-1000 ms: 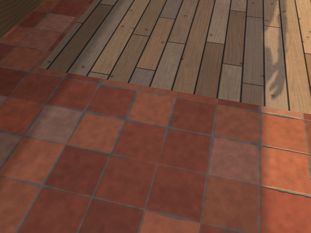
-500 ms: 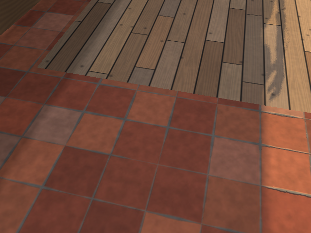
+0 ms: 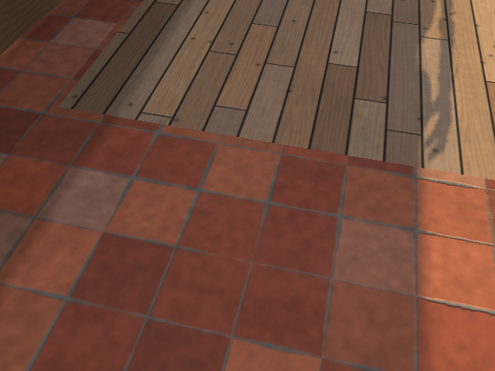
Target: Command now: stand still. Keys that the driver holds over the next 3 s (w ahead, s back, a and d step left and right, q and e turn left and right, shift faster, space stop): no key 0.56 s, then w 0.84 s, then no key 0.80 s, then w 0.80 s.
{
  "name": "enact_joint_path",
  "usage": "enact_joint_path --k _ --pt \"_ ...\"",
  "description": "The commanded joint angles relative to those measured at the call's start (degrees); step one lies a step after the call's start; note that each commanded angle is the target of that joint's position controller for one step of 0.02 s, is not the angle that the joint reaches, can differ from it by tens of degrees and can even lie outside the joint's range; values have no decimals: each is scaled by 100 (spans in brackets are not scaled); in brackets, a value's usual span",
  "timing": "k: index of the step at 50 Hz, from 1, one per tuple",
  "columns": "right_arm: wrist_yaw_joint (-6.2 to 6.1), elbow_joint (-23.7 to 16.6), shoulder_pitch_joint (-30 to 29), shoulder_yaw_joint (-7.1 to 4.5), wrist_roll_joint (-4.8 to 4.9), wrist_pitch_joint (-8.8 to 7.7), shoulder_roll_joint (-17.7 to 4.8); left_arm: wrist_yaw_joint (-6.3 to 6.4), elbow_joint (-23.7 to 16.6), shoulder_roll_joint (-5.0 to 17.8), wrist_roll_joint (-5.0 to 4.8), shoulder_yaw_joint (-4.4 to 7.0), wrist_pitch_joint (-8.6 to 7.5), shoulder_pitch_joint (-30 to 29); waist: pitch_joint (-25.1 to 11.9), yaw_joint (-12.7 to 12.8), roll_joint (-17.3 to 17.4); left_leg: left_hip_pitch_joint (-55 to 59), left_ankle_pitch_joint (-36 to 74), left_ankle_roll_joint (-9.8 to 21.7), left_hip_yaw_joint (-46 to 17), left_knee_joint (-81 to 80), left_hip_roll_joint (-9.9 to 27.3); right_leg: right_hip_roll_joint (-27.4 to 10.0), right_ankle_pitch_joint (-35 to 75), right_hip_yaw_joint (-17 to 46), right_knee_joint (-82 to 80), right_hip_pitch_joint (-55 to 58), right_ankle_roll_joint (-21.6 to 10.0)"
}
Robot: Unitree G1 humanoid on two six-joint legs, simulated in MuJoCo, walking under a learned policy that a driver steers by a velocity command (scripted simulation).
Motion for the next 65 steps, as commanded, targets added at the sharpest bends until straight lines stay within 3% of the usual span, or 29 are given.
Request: enact_joint_path --k 1,28,30,31,33,34,36,38,41,43,44,45,46,47,48,49,51,54,58,61,65 --pt "-12 -13 554 -61 0 -17 -419 12 -11 394 0 51 -12 433 350 0 75 -656 1512 68 -515 -434 745 -408 926 337 -169 268 -205" --pt "-8 -36 691 -64 0 -37 -346 14 -2 318 -6 48 -18 555 396 -7 80 -641 1572 67 -488 -423 756 -415 930 310 -141 254 -187" --pt "-4 -27 750 -79 -18 -25 -375 6 -15 280 18 39 -7 519 361 -57 149 -644 371 143 -567 -647 690 -264 194 207 -81 191 -207" --pt "1 -30 804 -143 -17 1 -529 -7 -76 310 40 59 -1 438 463 -109 311 -685 -595 264 -735 -787 706 -76 -404 34 197 -30 -237" --pt "24 -22 1049 -274 -9 62 -803 -77 -302 319 123 92 0 121 916 -300 749 -661 -2474 682 -1501 -1218 1164 264 -1410 -387 1056 -1050 -296" --pt "39 -4 1188 -312 -13 68 -843 -116 -457 255 179 81 -28 -78 1211 -398 844 -683 -2888 900 -1897 -1410 1515 210 -1506 -514 1400 -1496 -336" --pt "56 34 1366 -333 -86 3 -786 -180 -753 265 182 104 -144 -418 1481 -489 862 -496 -2477 1220 -2340 -1574 1938 -84 -1578 -374 2124 -2217 -430" --pt "65 20 1357 -371 -131 -105 -851 -243 -967 367 148 158 -287 -546 1376 -418 687 66 -1503 1300 -2226 -1444 2020 -244 -1584 -248 2253 -2709 -509" --pt "80 -91 1063 -403 -95 -231 -928 -332 -1152 464 43 252 -420 -483 998 -172 657 42 -262 1092 -1630 -1144 1827 -127 -1149 -353 1551 -1944 -570" --pt "104 -219 587 -404 -2 -272 -963 -345 -894 344 -17 305 -438 468 710 410 520 -1002 408 787 -964 -532 1449 238 -299 -677 599 25 -603" --pt "143 -263 544 -365 -11 -320 -883 -306 -607 493 -24 413 -451 1220 348 693 126 -1569 1004 623 -574 338 1091 399 -266 -633 370 1298 -593" --pt "204 -448 412 -260 5 -370 -570 -230 -496 993 73 558 -493 2034 -52 1040 -1020 -2360 569 300 209 2207 413 -887 -1619 1189 -654 2138 -842" --pt "242 -615 593 -243 -40 -377 -399 -253 -330 1412 64 644 -425 2535 -242 885 -1875 -3351 -1295 203 428 3842 -135 -1992 -2555 3526 -1538 2389 -1286" --pt "280 -631 435 -292 -179 -333 -588 -248 -465 1077 66 544 -355 1822 296 442 -886 -3543 -985 321 -10 4656 348 -2003 -3053 3505 -1568 1617 -1310" --pt "344 -662 262 -273 -174 -351 -492 -274 -723 887 63 480 -375 1124 682 219 -288 -3553 -343 360 -86 4754 588 -1862 -2624 2936 -1591 992 -1263" --pt "381 -653 228 -263 -125 -383 -406 -288 -852 823 64 440 -424 749 731 41 -52 -3347 99 339 -96 4578 745 -1619 -1769 2316 -1665 662 -1198" --pt "418 -630 284 -305 -152 -318 -452 -263 -830 588 57 329 -537 707 569 -144 -113 -3087 402 225 40 4317 847 -1215 -430 1417 -1672 600 -1069" --pt "448 -726 33 -367 -138 -191 -527 -219 -607 576 23 263 -629 1236 477 -167 -273 -3378 600 114 320 4152 775 -1029 1351 743 -1523 953 -1013" --pt "475 -1141 -1150 -358 -116 -133 -499 -200 -513 544 46 180 -647 1614 649 21 -359 -3865 989 -16 618 3426 697 -922 2567 348 -1525 1052 -1027" --pt "483 -1411 -1919 -289 -66 -145 -384 -170 -499 514 44 129 -672 1692 759 128 -405 -3557 1339 -6 837 2259 511 -815 3139 116 -1512 1007 -991" --pt "439 -1539 -2154 -298 -36 -169 -513 -110 -442 671 65 145 -711 1717 653 49 -524 -2785 1333 292 1000 1338 236 -970 4358 -36 -1218 1368 -984"
Next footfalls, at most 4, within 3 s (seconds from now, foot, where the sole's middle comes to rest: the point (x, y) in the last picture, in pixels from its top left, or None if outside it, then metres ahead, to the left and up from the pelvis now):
0.88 right None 0.15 -0.13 -0.78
1.40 left None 0.50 0.00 -0.78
1.86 right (319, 346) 0.59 -0.17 -0.78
2.70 right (327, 276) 0.81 -0.22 -0.78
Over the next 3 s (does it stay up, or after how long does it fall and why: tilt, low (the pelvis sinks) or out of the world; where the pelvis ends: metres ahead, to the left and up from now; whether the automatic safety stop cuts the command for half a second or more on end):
stays up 0.80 -0.16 0.00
